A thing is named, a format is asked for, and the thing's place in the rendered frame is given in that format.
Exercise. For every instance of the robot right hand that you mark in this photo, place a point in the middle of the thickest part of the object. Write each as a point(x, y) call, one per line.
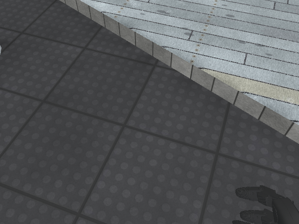
point(284, 210)

